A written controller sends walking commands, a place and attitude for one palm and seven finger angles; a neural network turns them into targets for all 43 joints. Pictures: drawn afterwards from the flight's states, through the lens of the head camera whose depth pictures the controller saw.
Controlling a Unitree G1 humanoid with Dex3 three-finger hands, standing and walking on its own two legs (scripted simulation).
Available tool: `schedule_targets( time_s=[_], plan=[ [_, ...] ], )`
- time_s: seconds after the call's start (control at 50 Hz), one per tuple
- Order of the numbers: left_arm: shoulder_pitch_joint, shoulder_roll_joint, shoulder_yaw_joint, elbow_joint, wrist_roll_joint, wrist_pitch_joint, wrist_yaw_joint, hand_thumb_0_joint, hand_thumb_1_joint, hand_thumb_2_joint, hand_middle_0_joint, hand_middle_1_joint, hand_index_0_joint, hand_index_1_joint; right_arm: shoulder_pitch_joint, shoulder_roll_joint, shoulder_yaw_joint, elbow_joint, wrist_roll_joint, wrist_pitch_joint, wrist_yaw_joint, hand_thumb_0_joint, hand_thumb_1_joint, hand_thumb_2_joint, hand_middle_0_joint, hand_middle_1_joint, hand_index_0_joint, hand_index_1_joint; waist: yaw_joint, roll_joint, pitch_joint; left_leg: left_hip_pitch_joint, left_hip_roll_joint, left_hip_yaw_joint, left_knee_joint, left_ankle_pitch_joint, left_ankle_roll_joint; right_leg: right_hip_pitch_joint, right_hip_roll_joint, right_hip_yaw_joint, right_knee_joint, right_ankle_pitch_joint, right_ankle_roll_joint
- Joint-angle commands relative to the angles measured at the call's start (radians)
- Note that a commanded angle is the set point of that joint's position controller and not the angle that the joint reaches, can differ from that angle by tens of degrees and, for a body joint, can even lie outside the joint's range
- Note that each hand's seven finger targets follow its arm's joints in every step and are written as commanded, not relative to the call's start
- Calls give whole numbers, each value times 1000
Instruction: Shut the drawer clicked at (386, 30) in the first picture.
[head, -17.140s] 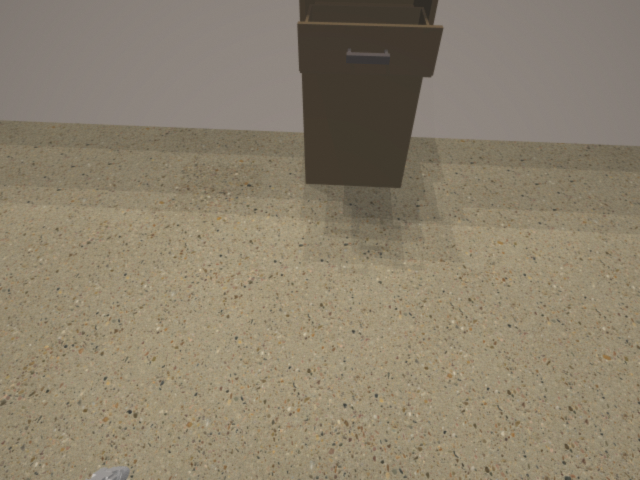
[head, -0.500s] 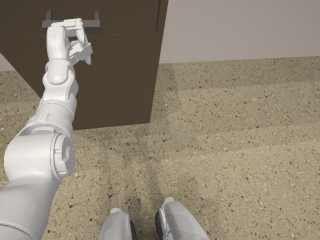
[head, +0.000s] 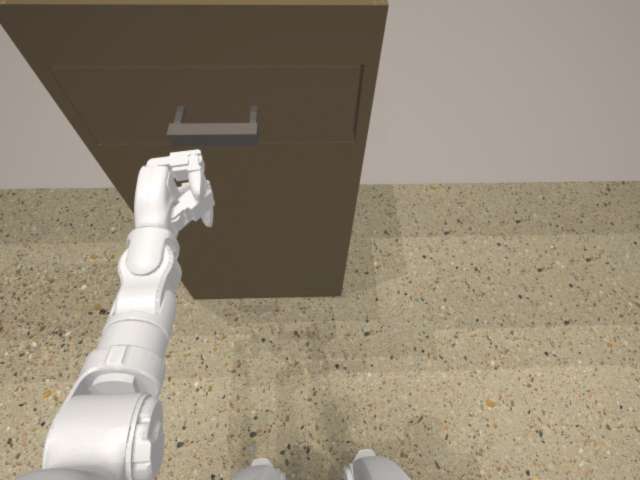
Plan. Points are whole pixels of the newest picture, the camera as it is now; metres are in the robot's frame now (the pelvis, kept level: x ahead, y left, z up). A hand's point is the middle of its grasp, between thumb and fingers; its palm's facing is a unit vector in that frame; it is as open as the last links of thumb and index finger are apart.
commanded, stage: draw the hand back to the body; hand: left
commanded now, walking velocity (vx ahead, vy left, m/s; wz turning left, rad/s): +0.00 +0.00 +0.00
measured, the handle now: (216, 124) +0.60 +0.13 +0.05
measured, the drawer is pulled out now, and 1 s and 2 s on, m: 0.00 0.00 0.00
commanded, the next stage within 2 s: step back with the hand held close in 1.16 s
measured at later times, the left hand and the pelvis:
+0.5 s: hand (111, 297) +0.29 +0.17 +0.14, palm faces +0.13 -0.97 -0.23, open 3.2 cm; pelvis -0.01 -0.01 +0.05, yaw +2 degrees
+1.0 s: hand out of the picture +0.17 +0.25 +0.21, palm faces +0.41 -0.82 -0.40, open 3.2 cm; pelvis +0.00 +0.00 +0.06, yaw +2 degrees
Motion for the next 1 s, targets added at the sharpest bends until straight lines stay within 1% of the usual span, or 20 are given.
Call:
schedule_targets(
  time_s=[0.0,0.06,0.08,0.12,0.16,0.22,0.26,0.28,0.3,0.32,0.36,0.4,0.46,0.56,0.62,0.72,0.74,0.9,0.94,0.98],
  plan=[
    [-267,142,-8,-403,-51,-47,-22,0,900,900,-1400,-1600,-1400,-1600,66,-131,-51,-97,19,-47,-28,0,-900,-900,200,300,200,300,15,-35,-444,280,-14,-26,-109,540,5,447,-24,43,-116,695,33],
    [-154,128,-31,-444,-60,-29,-46,0,900,900,-1400,-1600,-1400,-1600,32,-128,-49,-96,27,-68,-38,0,-900,-900,200,300,200,300,26,-33,-373,321,-11,-31,-141,522,6,439,-28,38,-148,648,34],
    [-117,125,-41,-473,-63,-18,-55,0,900,900,-1400,-1600,-1400,-1600,16,-129,-47,-101,30,-73,-39,0,-900,-900,200,300,200,300,34,-7,-367,338,-11,-31,-153,521,4,441,-30,36,-155,639,33],
    [-53,102,-67,-499,-77,12,-78,0,900,900,-1400,-1600,-1400,-1600,-17,-128,-43,-110,36,-83,-46,0,-900,-900,200,300,200,300,35,-39,-320,353,-9,-38,-176,489,3,438,-33,27,-181,598,34],
    [-14,105,-72,-533,-89,41,-94,0,900,900,-1400,-1600,-1400,-1600,-52,-128,-35,-121,43,-93,-53,0,-900,-900,200,300,200,300,44,-24,-273,371,-11,-45,-202,457,2,434,-37,22,-200,553,29],
    [53,146,-28,-623,-114,72,-100,0,900,900,-1400,-1600,-1400,-1600,-114,-126,-25,-146,45,-112,-69,0,-900,-900,200,300,200,300,69,-75,-247,364,-18,-45,-240,385,5,493,-45,29,-236,504,30],
    [86,167,-11,-667,-123,85,-110,0,900,900,-1400,-1600,-1400,-1600,-152,-120,-16,-155,48,-125,-79,0,-900,-900,200,300,200,300,78,-58,-225,370,-21,-41,-257,357,6,517,-53,42,-257,482,32],
    [136,213,-73,-754,-33,105,-31,0,900,900,-1400,-1600,-1400,-1600,-231,-96,-17,-150,51,-99,-95,0,-900,-900,200,300,200,300,111,-66,-183,410,-13,-39,-323,323,-1,546,-81,87,-320,400,32],
    [145,176,-94,-811,-22,123,10,0,900,900,-1400,-1600,-1400,-1600,-249,-87,-13,-164,50,-96,-106,0,-900,-900,200,300,200,300,94,-56,-150,439,-10,-40,-346,300,1,542,-84,86,-355,358,37],
    [205,158,-111,-818,-12,144,37,0,900,900,-1400,-1600,-1400,-1600,-264,-88,-8,-158,47,-93,-115,0,-900,-900,200,300,200,300,104,-48,-121,460,-5,-43,-369,287,2,549,-83,79,-374,326,33],
    [260,190,-82,-841,1,176,75,0,900,900,-1400,-1600,-1400,-1600,-282,-88,-1,-144,43,-85,-132,0,-900,-900,200,300,200,300,108,-86,-86,484,-3,-44,-402,277,7,582,-84,88,-421,309,38],
    [281,178,-89,-882,11,192,95,0,900,900,-1400,-1600,-1400,-1600,-302,-80,9,-135,41,-83,-143,0,-900,-900,200,300,200,300,108,-62,-47,533,-4,-49,-444,272,5,589,-80,74,-452,281,32],
    [350,187,-77,-970,19,209,112,0,900,900,-1400,-1600,-1400,-1600,-316,-76,17,-126,30,-96,-150,0,-900,-900,200,300,200,300,121,-1,-52,616,-1,-57,-489,321,5,635,-78,63,-482,316,24],
    [545,196,-44,-1102,20,226,124,0,900,900,-1400,-1600,-1400,-1600,-337,-71,21,-117,13,-116,-148,0,-900,-900,200,300,200,300,140,-31,-21,681,7,-58,-537,409,5,699,-76,49,-519,400,24],
    [636,200,-24,-1202,23,229,128,0,900,900,-1400,-1600,-1400,-1600,-342,-69,19,-117,4,-128,-142,0,-900,-900,200,300,200,300,146,-7,-18,713,9,-60,-551,469,1,725,-75,43,-528,449,21],
    [798,222,41,-1294,22,233,134,0,900,900,-1400,-1600,-1400,-1600,-348,-68,14,-109,-3,-139,-135,0,-900,-900,200,300,200,300,155,-35,35,704,12,-62,-559,491,-2,734,-74,38,-546,454,20],
    [826,233,57,-1307,21,235,133,0,900,900,-1400,-1600,-1400,-1600,-354,-70,11,-106,-4,-142,-135,0,-900,-900,200,300,200,300,159,-18,58,700,13,-61,-558,484,-2,724,-73,44,-557,440,18],
    [1016,278,162,-1473,14,212,151,0,900,900,-1400,-1600,-1400,-1600,-336,-71,1,-108,-3,-180,-139,0,-900,-900,200,300,200,300,170,2,36,707,21,-68,-543,505,-5,733,-80,46,-553,448,22],
    [1070,297,194,-1485,13,214,155,0,900,900,-1400,-1600,-1400,-1600,-338,-73,-2,-109,-1,-192,-143,0,-900,-900,200,300,200,300,178,20,67,696,22,-68,-539,496,-7,717,-77,52,-565,440,20],
    [1088,271,182,-1479,14,206,155,0,900,900,-1400,-1600,-1400,-1600,-328,-71,-3,-99,-2,-199,-143,0,-900,-900,200,300,200,300,170,-16,87,691,24,-71,-543,493,-7,708,-78,45,-555,433,21]
  ],
)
